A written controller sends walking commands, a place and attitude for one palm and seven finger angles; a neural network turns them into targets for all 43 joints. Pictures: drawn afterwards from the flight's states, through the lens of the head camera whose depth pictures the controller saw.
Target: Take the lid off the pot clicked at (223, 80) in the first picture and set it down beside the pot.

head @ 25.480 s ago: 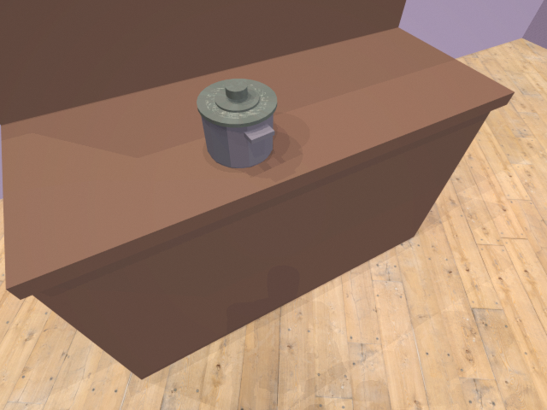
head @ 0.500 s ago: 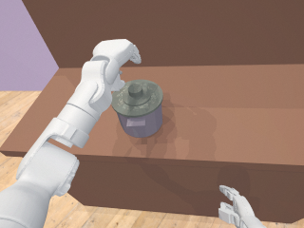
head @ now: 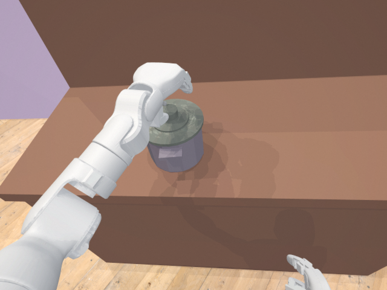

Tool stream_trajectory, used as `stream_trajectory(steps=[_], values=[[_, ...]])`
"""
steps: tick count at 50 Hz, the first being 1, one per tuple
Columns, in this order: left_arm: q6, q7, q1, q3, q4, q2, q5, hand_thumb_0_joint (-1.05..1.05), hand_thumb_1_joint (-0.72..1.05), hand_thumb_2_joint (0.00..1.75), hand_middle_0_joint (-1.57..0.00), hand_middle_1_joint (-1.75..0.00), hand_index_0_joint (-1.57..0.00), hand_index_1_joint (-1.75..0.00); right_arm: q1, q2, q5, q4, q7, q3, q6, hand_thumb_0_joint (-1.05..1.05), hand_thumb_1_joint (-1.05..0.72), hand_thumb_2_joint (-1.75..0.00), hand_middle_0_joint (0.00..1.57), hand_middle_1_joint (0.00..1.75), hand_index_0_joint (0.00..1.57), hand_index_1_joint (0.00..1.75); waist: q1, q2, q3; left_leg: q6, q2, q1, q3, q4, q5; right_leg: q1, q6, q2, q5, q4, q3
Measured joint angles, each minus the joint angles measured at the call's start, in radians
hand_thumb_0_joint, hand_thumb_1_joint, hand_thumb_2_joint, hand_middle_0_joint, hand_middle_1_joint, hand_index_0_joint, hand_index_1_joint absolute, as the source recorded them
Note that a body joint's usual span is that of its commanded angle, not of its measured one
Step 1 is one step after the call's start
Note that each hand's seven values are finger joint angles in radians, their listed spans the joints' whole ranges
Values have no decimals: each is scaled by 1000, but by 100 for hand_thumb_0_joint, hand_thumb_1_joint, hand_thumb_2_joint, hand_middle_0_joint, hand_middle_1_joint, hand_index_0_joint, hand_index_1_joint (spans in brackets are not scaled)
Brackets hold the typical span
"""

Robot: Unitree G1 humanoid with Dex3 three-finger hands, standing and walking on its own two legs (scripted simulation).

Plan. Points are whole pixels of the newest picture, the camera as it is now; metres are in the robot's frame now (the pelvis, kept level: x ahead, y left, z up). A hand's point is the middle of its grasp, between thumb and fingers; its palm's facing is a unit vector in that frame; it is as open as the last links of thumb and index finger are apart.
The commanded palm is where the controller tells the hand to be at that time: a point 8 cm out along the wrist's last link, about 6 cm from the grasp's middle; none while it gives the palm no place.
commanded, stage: move the open hand above the knob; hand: left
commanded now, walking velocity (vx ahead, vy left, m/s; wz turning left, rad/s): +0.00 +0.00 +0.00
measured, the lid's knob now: (168, 112) +0.47 +0.07 +0.13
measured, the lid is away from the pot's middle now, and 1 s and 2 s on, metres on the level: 0.00 0.00 0.00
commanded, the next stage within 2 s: lower the open fingers around the knob in 1.28 s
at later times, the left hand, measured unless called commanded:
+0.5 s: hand (152, 97) +0.43 +0.09 +0.20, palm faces -0.11 -0.05 -0.99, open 10.2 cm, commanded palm +0.40 +0.08 +0.26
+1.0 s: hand (160, 98) +0.44 +0.07 +0.19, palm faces -0.13 -0.02 -0.99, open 10.1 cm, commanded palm +0.41 +0.08 +0.26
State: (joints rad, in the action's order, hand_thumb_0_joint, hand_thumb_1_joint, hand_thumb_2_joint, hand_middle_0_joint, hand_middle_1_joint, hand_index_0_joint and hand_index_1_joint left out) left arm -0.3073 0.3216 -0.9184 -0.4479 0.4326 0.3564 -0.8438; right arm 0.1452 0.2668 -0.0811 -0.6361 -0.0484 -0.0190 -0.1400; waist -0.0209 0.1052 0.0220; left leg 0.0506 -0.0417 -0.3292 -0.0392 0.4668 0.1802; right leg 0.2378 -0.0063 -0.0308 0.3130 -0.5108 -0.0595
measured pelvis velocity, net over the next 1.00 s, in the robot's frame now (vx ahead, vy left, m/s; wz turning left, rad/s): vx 0.01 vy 0.00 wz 0.00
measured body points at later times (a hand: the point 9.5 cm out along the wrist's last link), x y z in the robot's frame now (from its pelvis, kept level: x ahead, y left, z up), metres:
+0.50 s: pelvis +0.00 -0.01 +0.00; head +0.01 -0.06 +0.45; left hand +0.43 +0.09 +0.25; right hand +0.20 -0.23 -0.11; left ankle +0.04 +0.09 -0.74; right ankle -0.03 -0.11 -0.74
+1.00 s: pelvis +0.01 +0.00 +0.00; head +0.02 -0.05 +0.45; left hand +0.44 +0.07 +0.25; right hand +0.18 -0.23 -0.12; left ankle +0.04 +0.09 -0.74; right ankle -0.03 -0.11 -0.74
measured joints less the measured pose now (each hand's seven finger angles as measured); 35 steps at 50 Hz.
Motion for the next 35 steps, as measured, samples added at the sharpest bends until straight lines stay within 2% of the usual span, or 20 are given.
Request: stream_trajectory(steps=[3, 7, 11, 14, 16, 18, 23, 27, 31, 35], values=[[14, -30, -46, 46, 71, -6, 7, 0, -36, 157, -86, -8, -87, -8, -5, 1, 3, -22, 11, -7, 13, 1, -91, -90, 20, 30, 19, 29, 1, -1, 14, -2, 2, 5, -5, -8, -1, -1, -1, 2, -1, 4, 6], [-29, -39, -77, 111, 170, -9, 2, 0, -36, 157, -86, -8, -86, -8, -6, -1, 0, -17, 4, -13, -6, 1, -91, -90, 20, 30, 19, 29, -2, -6, 29, -8, 8, 4, -14, -20, -5, 9, -4, 7, -4, 7, 16], [-51, 2, 24, 79, 48, 0, -6, 0, -36, 157, -85, -8, -86, -8, 2, 7, -6, 16, -16, 1, -32, 1, -91, -90, 20, 30, 19, 29, 3, 1, 29, -10, 10, 11, -9, -16, 0, -5, -7, 10, -2, 12, 10], [-28, 26, 66, 32, -40, 6, 3, 0, -36, 157, -86, -8, -86, -8, -14, 12, -7, 18, -12, 5, -25, 1, -91, -90, 20, 30, 19, 29, 8, 4, 16, -9, 8, 20, 2, -3, 9, -22, -8, 9, 7, 8, -1], [-13, 24, 54, 22, -47, 11, 8, 0, -36, 157, -86, -8, -86, -8, -35, 12, -5, 9, 0, 0, -9, 1, -91, -90, 20, 30, 19, 29, 13, 3, 7, -10, 7, 26, 5, 0, 11, -28, -9, 8, 10, 5, -4], [-3, 14, 30, 42, -32, 19, 19, 0, -36, 157, -86, -8, -86, -8, -53, 9, -2, 3, 7, -6, 2, 1, -91, -90, 20, 30, 19, 29, 15, 2, 5, -12, 8, 27, 5, -3, 8, -28, -10, 9, 9, 4, -3], [-38, 2, -7, 90, 31, 9, 10, 0, -36, 157, -86, -8, -86, -8, -70, 1, -5, 13, -6, -10, -12, 1, -91, -90, 19, 30, 19, 29, 26, 1, 22, -17, 9, 16, 5, -13, 0, -13, -13, 10, 5, 7, -3], [-56, 31, 37, 59, 1, 0, 1, 0, -36, 157, -85, -8, -86, -8, -79, 1, -11, 27, -16, -14, -38, 1, -91, -90, 20, 30, 19, 29, 29, 2, 22, -17, 10, 11, 11, -5, 3, -13, -14, 12, 7, 6, -9], [-33, 49, 45, 18, -49, 21, 6, 0, -36, 157, -86, -8, -86, -8, -88, -4, -8, 24, 0, -17, -18, 1, -91, -90, 20, 30, 19, 29, 26, -3, 1, -15, 9, 15, 16, 3, 8, -21, -14, 11, 11, 1, -14], [-25, 31, -13, 42, 7, 23, 12, 0, -36, 157, -86, -8, -87, -8, -83, -6, -4, 6, 10, -22, -2, 1, -91, -90, 20, 30, 19, 29, 23, -6, 7, -15, 7, 12, 16, 3, 8, -18, -13, 9, 11, 2, -14]])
